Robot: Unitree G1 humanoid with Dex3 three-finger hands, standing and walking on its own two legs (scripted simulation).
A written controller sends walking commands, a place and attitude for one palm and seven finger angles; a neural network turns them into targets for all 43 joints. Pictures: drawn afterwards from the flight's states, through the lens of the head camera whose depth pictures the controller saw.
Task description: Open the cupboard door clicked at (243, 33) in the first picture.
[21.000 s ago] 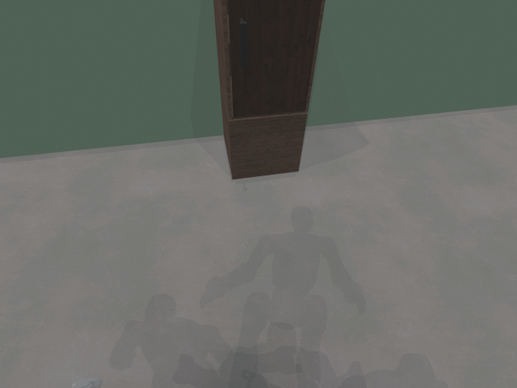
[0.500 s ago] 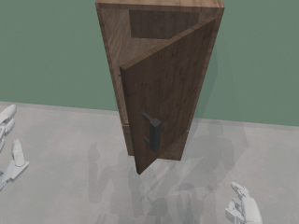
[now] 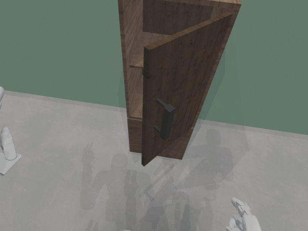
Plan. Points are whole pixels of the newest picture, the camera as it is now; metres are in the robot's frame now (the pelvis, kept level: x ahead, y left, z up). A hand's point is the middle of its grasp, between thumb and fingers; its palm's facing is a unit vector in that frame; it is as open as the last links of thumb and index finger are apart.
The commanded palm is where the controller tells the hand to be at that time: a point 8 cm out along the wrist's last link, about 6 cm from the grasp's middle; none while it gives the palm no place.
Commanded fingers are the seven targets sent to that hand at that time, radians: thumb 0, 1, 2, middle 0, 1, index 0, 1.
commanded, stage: step back with the hand held close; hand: left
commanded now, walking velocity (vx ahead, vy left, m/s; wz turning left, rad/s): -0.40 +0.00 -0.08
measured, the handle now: (162, 119) +0.45 +0.00 +0.00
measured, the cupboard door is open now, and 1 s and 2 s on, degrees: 51 51 51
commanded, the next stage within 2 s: stop stepping back and stand still in 0.46 s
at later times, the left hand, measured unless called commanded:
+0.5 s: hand out of the picture +0.12 +0.30 +0.18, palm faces +0.42 -0.77 -0.49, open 7.5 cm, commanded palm +0.05 +0.33 +0.18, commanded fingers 0.00 0.90 0.90 -0.20 -0.30 -0.20 -0.30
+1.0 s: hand out of the picture -0.01 +0.31 +0.18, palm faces +0.34 -0.82 -0.46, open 7.5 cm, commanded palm -0.05 +0.35 +0.18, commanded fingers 0.00 0.90 0.90 -0.20 -0.30 -0.20 -0.30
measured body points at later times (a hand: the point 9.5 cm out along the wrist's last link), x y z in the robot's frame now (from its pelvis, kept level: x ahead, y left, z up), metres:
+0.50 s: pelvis -0.09 +0.02 +0.00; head -0.07 +0.06 +0.45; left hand +0.09 +0.34 +0.20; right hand +0.09 -0.22 -0.06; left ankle +0.07 +0.09 -0.73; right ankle -0.14 -0.11 -0.67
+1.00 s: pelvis -0.20 +0.06 +0.00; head -0.22 +0.10 +0.45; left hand -0.04 +0.35 +0.20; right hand -0.07 -0.18 -0.07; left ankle -0.12 +0.14 -0.68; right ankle -0.22 -0.03 -0.73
